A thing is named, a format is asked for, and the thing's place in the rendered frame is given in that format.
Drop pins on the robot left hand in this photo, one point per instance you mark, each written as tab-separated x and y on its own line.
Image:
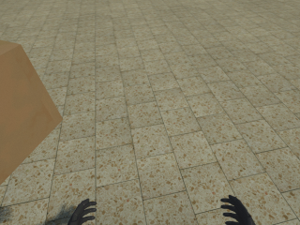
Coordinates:
77	217

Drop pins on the pedestal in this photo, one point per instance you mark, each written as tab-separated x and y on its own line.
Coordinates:
27	112

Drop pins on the robot right hand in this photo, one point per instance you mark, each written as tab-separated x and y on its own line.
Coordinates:
242	215

